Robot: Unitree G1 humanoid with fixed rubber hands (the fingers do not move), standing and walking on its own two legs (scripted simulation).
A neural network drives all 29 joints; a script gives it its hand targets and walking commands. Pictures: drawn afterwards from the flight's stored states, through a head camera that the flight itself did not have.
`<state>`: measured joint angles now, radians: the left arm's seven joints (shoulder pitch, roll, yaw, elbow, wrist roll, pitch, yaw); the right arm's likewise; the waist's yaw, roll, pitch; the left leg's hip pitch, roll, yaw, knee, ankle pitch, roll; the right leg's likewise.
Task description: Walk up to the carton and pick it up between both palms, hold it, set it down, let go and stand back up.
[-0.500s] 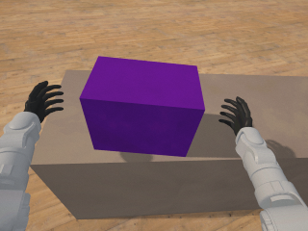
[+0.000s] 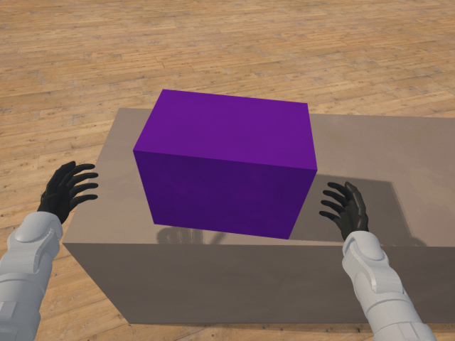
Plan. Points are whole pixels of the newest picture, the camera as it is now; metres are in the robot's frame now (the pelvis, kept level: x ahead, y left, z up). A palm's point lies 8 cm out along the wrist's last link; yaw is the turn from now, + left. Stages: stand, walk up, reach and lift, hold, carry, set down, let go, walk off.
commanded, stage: set down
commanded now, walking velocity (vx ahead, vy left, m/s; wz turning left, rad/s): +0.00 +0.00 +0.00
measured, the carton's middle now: (227, 166) +0.48 +0.00 +0.02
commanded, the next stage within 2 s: let go in 1.56 s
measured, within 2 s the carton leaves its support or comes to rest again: neither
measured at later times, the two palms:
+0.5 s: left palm (50, 273) +0.24 +0.30 +0.01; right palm (355, 276) +0.23 -0.22 +0.00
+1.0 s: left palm (84, 302) +0.21 +0.25 -0.04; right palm (366, 304) +0.20 -0.24 -0.03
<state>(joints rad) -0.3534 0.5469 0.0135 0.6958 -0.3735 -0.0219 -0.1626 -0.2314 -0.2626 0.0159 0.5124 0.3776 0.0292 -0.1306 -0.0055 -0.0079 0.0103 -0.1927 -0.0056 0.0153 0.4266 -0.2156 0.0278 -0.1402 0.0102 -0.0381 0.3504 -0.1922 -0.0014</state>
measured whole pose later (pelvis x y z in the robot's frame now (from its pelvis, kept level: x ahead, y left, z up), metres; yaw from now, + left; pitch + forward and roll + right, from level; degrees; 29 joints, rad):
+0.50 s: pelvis +0.00 +0.00 +0.00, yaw +0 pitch -3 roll -1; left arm 0.02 0.53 -0.02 0.51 -0.40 -0.18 -0.15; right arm 0.13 -0.21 0.01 0.32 0.32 -0.08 -0.12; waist 0.04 -0.02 0.06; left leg -0.16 -0.01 0.01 0.44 -0.24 0.02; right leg -0.12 0.01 -0.02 0.38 -0.22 -0.01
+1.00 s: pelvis +0.01 -0.02 +0.00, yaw -2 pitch -4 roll +0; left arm 0.13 0.39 -0.01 0.51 -0.23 -0.07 -0.10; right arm 0.18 -0.17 -0.02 0.46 0.17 -0.07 -0.07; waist 0.04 -0.03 0.05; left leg -0.10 0.01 0.03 0.38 -0.22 0.00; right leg -0.08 0.03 0.00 0.36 -0.22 -0.03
